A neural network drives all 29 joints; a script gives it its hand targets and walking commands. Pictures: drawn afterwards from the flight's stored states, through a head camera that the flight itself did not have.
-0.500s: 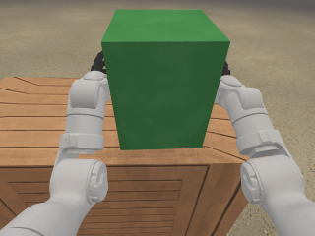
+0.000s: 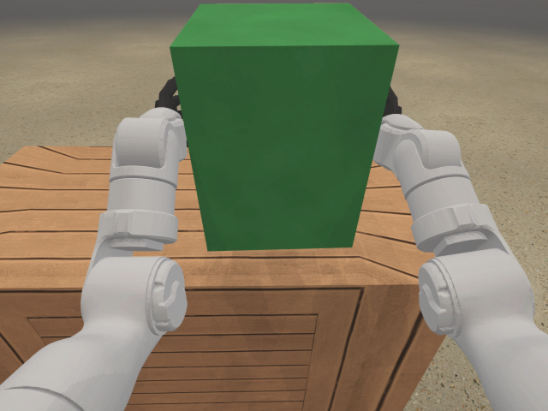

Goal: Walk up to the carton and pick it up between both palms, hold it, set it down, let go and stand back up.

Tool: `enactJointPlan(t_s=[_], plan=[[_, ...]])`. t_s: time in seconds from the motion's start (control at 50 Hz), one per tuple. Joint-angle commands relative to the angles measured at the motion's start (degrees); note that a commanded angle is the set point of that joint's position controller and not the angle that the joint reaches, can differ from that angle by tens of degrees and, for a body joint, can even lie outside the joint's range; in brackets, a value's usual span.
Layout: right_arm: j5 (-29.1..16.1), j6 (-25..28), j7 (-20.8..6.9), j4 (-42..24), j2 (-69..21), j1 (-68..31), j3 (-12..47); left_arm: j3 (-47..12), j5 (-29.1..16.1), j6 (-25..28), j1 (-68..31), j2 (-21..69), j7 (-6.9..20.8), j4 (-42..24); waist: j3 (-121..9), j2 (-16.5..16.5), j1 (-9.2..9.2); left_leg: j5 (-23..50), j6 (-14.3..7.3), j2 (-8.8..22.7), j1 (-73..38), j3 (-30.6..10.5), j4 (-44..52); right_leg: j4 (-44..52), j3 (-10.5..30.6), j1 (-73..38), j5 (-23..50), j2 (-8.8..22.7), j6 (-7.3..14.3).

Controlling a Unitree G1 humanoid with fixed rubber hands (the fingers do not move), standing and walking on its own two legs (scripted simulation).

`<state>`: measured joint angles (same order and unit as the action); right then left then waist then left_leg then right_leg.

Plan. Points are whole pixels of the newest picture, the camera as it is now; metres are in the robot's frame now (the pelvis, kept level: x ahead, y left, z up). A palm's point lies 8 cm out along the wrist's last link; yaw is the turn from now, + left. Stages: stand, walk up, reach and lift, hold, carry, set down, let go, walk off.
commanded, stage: hold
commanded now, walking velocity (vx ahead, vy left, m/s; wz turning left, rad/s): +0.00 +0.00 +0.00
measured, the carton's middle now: (277, 128) +0.38 +0.00 +0.30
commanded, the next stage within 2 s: none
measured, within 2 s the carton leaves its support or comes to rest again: neither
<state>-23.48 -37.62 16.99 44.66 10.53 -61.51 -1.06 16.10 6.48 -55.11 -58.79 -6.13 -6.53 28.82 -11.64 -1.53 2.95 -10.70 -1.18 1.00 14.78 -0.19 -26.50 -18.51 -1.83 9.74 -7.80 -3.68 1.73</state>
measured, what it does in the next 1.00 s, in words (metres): stands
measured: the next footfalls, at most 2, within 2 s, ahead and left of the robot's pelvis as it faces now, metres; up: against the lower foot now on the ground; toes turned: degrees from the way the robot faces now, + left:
none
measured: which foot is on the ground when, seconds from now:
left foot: down 0.00-1.00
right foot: down 0.00-1.00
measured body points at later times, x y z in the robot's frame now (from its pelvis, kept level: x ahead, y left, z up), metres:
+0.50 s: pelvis -0.01 -0.01 +0.00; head -0.09 +0.01 +0.44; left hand +0.39 +0.15 +0.31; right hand +0.39 -0.15 +0.30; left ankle +0.04 +0.10 -0.74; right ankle +0.02 -0.10 -0.74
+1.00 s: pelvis +0.01 -0.01 +0.00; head -0.08 +0.00 +0.44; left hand +0.39 +0.15 +0.30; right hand +0.40 -0.15 +0.30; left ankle +0.04 +0.10 -0.74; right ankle +0.02 -0.10 -0.74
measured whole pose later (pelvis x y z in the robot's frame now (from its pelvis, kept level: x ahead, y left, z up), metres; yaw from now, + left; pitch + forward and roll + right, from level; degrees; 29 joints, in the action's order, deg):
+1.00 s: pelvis +0.01 -0.01 +0.00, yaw +0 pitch +0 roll -2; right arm -24.9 -40.8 18.6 45.4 10.8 -62.7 0.8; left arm 17.9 5.8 -55.7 -59.6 -6.6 -6.4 30.9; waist -13.6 -1.1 3.1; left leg -11.1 -0.4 0.9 15.1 -1.9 -26.3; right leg -18.7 -1.1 10.1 -8.5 -4.5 2.4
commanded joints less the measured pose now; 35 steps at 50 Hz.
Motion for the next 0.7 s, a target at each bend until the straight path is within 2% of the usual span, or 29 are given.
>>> enactJointPlan(t_s=[0.0, 0.02, 0.04, 0.06, 0.08, 0.1, 0.14, 0.16, 0.18, 0.2, 0.22, 0.26, 0.28, 0.32, 0.34, 0.36, 0.38, 0.4, 0.42, 0.48, 0.5, 0.52, 0.54, 0.56, 0.58, 0.6, 0.64, 0.66, 0.68], plan=[[-9.76, 1.69, -9.46, -26.08, -38.99, -65.77, 11.23, -23.54, -14.08, 8.42, -57.16, 39.34, 8.23, -14.91, -28.42, -4.2, 2.98, 12.48, 2.95, -1.39, -14.62, -4.04, 2.72, 1.88, 3.27, -3.62, 9.66, -2.18, -2.92], [-8.93, 1.41, -9.5, -24.07, -38.74, -64.87, 10.61, -22.79, -13.34, 8.8, -56.72, 39.03, 8.45, -12.94, -26.48, -2.68, 2.87, 8.63, 2.45, -1.19, -13.3, -4.07, 3.38, 2.3, 3.28, -2.8, 6.24, -1.7, -3.28], [-7.97, 1.83, -9.64, -23.59, -40.56, -68.43, 11.25, -20.31, -12.83, 9.33, -59.02, 38.55, 8.66, -11.16, -26.44, 0.21, 0.61, 6.34, 1.48, -1.3, -10.72, -3.53, 4.68, 2.94, 3.1, -4.27, 3.73, -1.35, -3.37], [-9.51, 2.03, -9.87, -25.74, -41.66, -69.27, 11.96, -21.56, -14.43, 9.58, -61.25, 38.29, 8.22, -14.45, -29.29, 0.34, 0.81, 7.14, 1.22, -1.38, -11.5, -3.35, 4.1, 2.55, 3.08, -4.1, 4.52, -1.39, -3.58], [-9.04, 1.55, -9.73, -22.27, -41.74, -70.15, 12.17, -21.58, -14.15, 9.71, -63.11, 36.99, 8.25, -12.17, -27.15, -0.16, 0.73, 4.51, 1.37, -1.45, -8.38, -3.11, 4.77, 2.44, 3.52, -3.25, 2.35, -0.73, -4.12], [-9.37, 1.21, -9.79, -23.07, -42.66, -68.91, 12.12, -19.66, -13.33, 9.96, -61.6, 36.26, 8.29, -12.09, -26.78, 0.37, 0.07, 6.15, 0.77, -1.64, -9.19, -3.23, 4.21, 2.21, 3.77, -3.85, 4.45, -0.39, -4.47], [-9.11, 1.53, -9.77, -21.53, -42.95, -69.69, 11.93, -18.43, -13.23, 9.93, -62.28, 36.05, 8.32, -11.32, -28.01, 0.07, -0.83, 4.4, 0.58, -1.69, -8.58, -3.26, 4.64, 2.21, 4.05, -3.99, 2.12, -0.04, -4.33], [-9.07, 2.18, -10.02, -23.49, -42.13, -71.27, 10.0, -19.64, -14.53, 10.26, -62.57, 37.77, 8.31, -10.19, -29.74, -1.81, 0.46, 3.16, 1.04, -1.65, -8.24, -3.05, 4.79, 2.59, 3.68, -3.6, 1.39, -0.29, -3.95], [-8.58, 1.66, -9.92, -20.23, -42.14, -72.31, 9.49, -18.93, -13.98, 10.16, -66.62, 36.68, 8.19, -7.38, -27.64, -1.87, 0.9, -1.7, 0.88, -1.46, -7.34, -3.28, 5.6, 2.99, 3.37, -2.79, -2.32, -0.02, -3.97], [-8.24, 2.03, -10.08, -20.42, -41.33, -72.64, 8.53, -18.24, -13.46, 9.92, -63.42, 37.78, 8.18, -5.03, -26.05, -0.6, 0.94, -0.21, 1.02, -1.12, -7.63, -3.1, 5.64, 3.12, 2.91, -1.42, -1.61, -0.71, -3.84], [-8.73, 2.45, -10.36, -21.54, -41.72, -73.67, 8.92, -19.0, -14.22, 10.96, -64.56, 37.76, 8.06, -6.99, -30.1, -1.28, -0.05, 0.18, 0.8, -1.03, -8.26, -3.94, 5.26, 2.46, 3.05, -1.78, -1.18, -0.79, -3.9], [-8.88, 2.52, -10.12, -23.78, -43.15, -73.61, 9.28, -20.16, -15.99, 11.12, -65.69, 38.8, 7.48, -10.13, -32.77, -1.45, 1.26, 4.03, 1.29, -1.31, -9.34, -4.07, 4.03, 2.09, 3.25, -3.59, 2.96, -0.56, -3.93], [-9.07, 2.05, -9.92, -21.96, -41.59, -73.06, 8.7, -20.29, -15.96, 11.13, -65.29, 38.4, 7.68, -8.49, -32.2, -2.58, 1.44, 2.77, 1.75, -1.48, -7.78, -3.91, 4.64, 1.86, 3.01, -4.88, 3.01, -1.21, -3.84], [-10.41, 2.1, -10.03, -22.24, -41.07, -71.75, 10.07, -20.85, -15.45, 10.87, -66.03, 38.6, 7.18, -10.48, -36.82, -5.25, 1.44, 8.25, 2.6, -1.55, -12.16, -3.96, 2.63, 1.38, 3.08, -3.81, 6.22, -0.87, -4.02], [-10.53, 1.72, -10.08, -21.21, -41.13, -70.24, 11.23, -19.69, -14.88, 10.88, -63.61, 38.28, 6.9, -11.41, -34.11, -4.07, 0.27, 10.23, 2.32, -1.32, -12.69, -4.31, 2.97, 1.61, 3.44, -3.6, 7.7, -1.03, -3.8], [-10.87, 1.49, -10.08, -21.18, -40.9, -70.6, 11.11, -17.99, -14.59, 11.1, -63.23, 37.54, 7.09, -9.24, -32.52, -2.46, 0.51, 6.8, 1.35, -1.98, -10.17, -4.3, 3.27, 2.35, 3.93, -3.23, 4.49, -0.89, -3.84], [-9.91, 1.21, -9.61, -19.61, -40.0, -69.31, 9.47, -16.39, -13.09, 10.08, -60.24, 36.96, 7.63, -5.77, -28.39, -2.47, 0.26, 6.8, 1.57, -1.58, -9.49, -4.4, 4.06, 2.83, 4.13, -2.64, 4.11, -0.23, -4.12], [-10.34, 2.28, -9.93, -23.1, -39.62, -72.99, 9.55, -18.89, -13.9, 10.34, -63.16, 39.02, 7.66, -8.22, -34.49, -4.55, 0.84, 6.96, 2.23, -1.58, -11.48, -4.17, 3.45, 1.87, 2.77, -2.19, 4.12, -1.23, -3.8], [-11.06, 1.52, -9.96, -19.8, -40.12, -69.97, 10.93, -18.09, -13.46, 10.34, -62.61, 38.28, 7.56, -9.1, -32.78, -3.59, -0.32, 8.66, 2.3, -1.29, -12.26, -4.35, 3.25, 1.72, 2.91, -2.95, 5.84, -1.57, -3.66], [-10.59, 1.4, -9.84, -20.79, -41.1, -67.96, 10.42, -18.44, -14.66, 10.82, -62.55, 36.29, 7.96, -10.81, -31.51, -1.33, 0.69, 8.86, 1.96, -1.63, -10.42, -4.03, 3.07, 2.11, 3.77, -4.36, 6.58, -0.88, -4.19], [-11.23, 1.7, -9.48, -23.15, -41.62, -71.77, 11.24, -18.04, -14.34, 10.75, -63.14, 35.92, 7.96, -8.51, -33.9, -0.36, -0.79, 7.27, 1.71, -2.49, -8.88, -3.67, 3.04, 2.35, 3.47, -5.81, 4.29, -0.74, -4.85], [-11.38, 2.12, -9.67, -25.28, -42.59, -72.94, 11.67, -19.46, -15.65, 11.0, -62.93, 37.45, 7.61, -10.52, -35.97, -1.61, -0.23, 10.56, 1.69, -2.52, -9.68, -3.64, 2.15, 1.59, 3.61, -5.29, 7.52, -0.99, -4.63], [-10.75, 1.35, -9.72, -21.93, -42.24, -68.27, 10.31, -19.03, -14.72, 11.14, -64.26, 36.68, 7.46, -12.64, -34.15, -2.56, 0.8, 9.77, 2.34, -1.93, -10.64, -3.97, 3.12, 1.94, 3.79, -5.18, 7.02, -0.96, -4.22], [-11.33, 1.34, -9.64, -23.98, -41.47, -70.17, 10.43, -20.72, -16.42, 11.27, -65.54, 37.87, 7.64, -12.69, -35.83, -2.67, 1.88, 9.49, 2.11, -2.06, -11.48, -4.18, 2.23, 1.48, 3.84, -5.38, 8.74, -0.87, -3.93], [-11.41, 1.17, -9.05, -24.95, -41.68, -71.45, 11.14, -19.4, -15.21, 10.61, -62.64, 37.71, 7.85, -10.96, -34.15, -1.4, 0.55, 11.79, 2.09, -2.11, -11.72, -4.0, 2.34, 1.71, 3.69, -4.87, 9.55, -1.21, -4.84], [-12.38, 1.58, -8.78, -29.46, -42.01, -72.68, 12.42, -19.1, -14.73, 10.21, -59.99, 37.18, 7.94, -11.55, -37.22, -1.27, -0.05, 14.62, 1.82, -2.7, -12.39, -3.42, 1.41, 1.79, 3.79, -7.33, 12.26, -0.97, -4.86], [-11.57, 0.97, -8.66, -25.7, -39.01, -68.38, 10.48, -21.66, -15.71, 10.3, -61.96, 38.2, 8.11, -14.02, -32.68, -3.12, 2.99, 11.94, 2.76, -1.93, -12.16, -4.3, 2.02, 1.36, 3.74, -5.62, 11.01, -1.68, -3.77], [-11.37, 0.83, -8.7, -24.39, -39.35, -69.46, 9.99, -22.23, -16.35, 10.09, -63.0, 38.58, 8.48, -12.45, -32.32, -3.95, 2.72, 9.2, 3.15, -1.69, -11.49, -3.98, 2.64, 1.75, 3.73, -3.59, 6.6, -1.56, -3.49], [-10.44, 0.86, -8.82, -24.55, -40.63, -69.95, 10.74, -19.66, -14.09, 9.98, -60.48, 37.49, 8.09, -10.87, -29.44, -1.93, 1.04, 10.77, 2.16, -1.78, -11.48, -3.75, 2.81, 2.12, 3.5, -3.88, 8.25, -1.9, -3.87]])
